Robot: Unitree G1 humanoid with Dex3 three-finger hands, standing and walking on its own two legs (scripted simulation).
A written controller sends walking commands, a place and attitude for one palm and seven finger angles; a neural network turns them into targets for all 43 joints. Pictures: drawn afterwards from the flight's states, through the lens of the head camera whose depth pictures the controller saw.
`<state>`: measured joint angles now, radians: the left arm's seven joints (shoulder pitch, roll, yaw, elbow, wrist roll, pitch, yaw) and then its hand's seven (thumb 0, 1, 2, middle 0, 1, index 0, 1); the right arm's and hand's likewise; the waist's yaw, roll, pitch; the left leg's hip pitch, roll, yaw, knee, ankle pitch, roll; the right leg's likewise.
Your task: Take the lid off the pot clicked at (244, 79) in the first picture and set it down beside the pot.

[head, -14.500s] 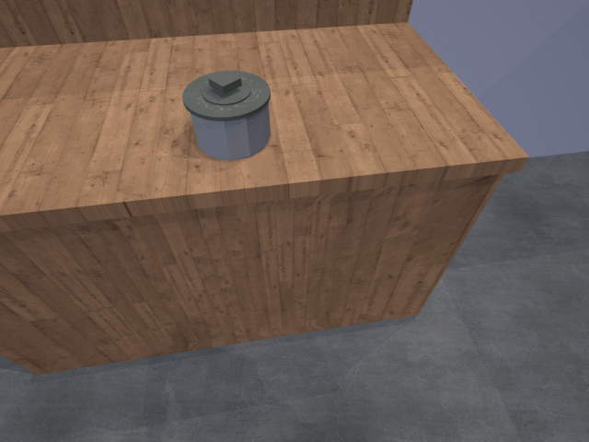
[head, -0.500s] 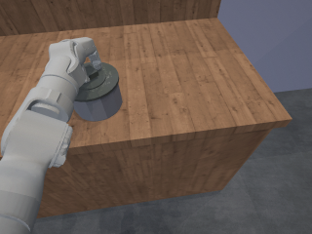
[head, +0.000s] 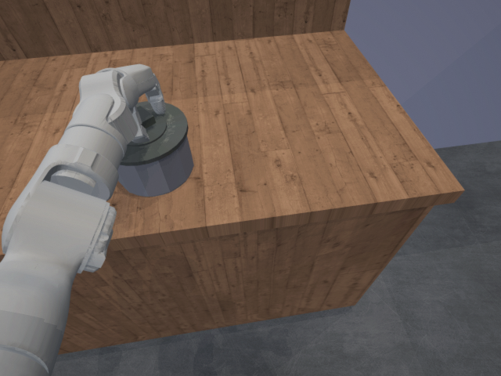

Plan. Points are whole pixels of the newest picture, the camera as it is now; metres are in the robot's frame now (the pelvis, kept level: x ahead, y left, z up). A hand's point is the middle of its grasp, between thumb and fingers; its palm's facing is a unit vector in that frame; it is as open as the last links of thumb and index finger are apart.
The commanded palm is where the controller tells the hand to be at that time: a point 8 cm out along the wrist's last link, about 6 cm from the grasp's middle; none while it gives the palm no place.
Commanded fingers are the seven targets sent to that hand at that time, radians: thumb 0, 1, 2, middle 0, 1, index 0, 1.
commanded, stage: close the fingers and squeeze the knob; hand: left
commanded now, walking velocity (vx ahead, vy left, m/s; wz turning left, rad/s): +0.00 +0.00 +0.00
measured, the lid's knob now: (137, 119) +0.52 +0.17 +0.14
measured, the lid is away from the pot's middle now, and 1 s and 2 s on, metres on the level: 0.00 0.00 0.00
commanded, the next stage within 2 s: lift the lid straight up in 1.38 s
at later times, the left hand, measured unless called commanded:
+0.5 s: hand (132, 119) +0.49 +0.16 +0.16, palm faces -0.39 -0.12 -0.91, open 8.0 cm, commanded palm +0.49 +0.17 +0.22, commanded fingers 0.00 0.30 0.81 -0.65 -1.08 -0.65 -1.08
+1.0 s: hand (134, 118) +0.49 +0.16 +0.16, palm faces -0.40 -0.12 -0.91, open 7.2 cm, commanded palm +0.49 +0.16 +0.22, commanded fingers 0.00 0.48 0.77 -0.69 -1.05 -0.79 -1.10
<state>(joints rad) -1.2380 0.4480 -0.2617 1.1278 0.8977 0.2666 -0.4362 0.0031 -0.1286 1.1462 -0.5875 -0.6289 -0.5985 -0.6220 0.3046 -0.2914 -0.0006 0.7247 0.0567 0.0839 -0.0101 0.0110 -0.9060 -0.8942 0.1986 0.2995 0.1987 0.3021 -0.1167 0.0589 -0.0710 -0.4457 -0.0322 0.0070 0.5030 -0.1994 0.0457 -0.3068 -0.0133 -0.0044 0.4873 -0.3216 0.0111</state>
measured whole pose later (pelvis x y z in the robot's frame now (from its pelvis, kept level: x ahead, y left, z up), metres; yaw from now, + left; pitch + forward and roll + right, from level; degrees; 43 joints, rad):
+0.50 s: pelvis +0.01 +0.00 +0.00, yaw +0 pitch +8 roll +0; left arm -1.20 0.47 -0.24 1.09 0.91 0.26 -0.44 0.00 0.16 0.87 -0.57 -1.04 -0.59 -1.04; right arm 0.30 -0.29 0.00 0.70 0.06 0.09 -0.01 0.01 -0.91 -0.89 0.20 0.30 0.20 0.30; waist -0.11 0.06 -0.07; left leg -0.44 -0.03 0.01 0.51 -0.21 0.04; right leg -0.30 -0.01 0.00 0.48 -0.33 0.01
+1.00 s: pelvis +0.00 +0.00 +0.00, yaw +0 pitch +9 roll +0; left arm -1.26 0.45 -0.27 1.16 0.91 0.28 -0.44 0.00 0.26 0.67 -0.60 -1.01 -0.70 -1.05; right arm 0.30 -0.29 0.00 0.73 0.05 0.08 -0.02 0.01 -0.91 -0.89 0.20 0.30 0.20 0.30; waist -0.12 0.06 -0.08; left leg -0.47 -0.03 0.00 0.51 -0.20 0.05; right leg -0.32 -0.01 -0.01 0.49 -0.32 0.01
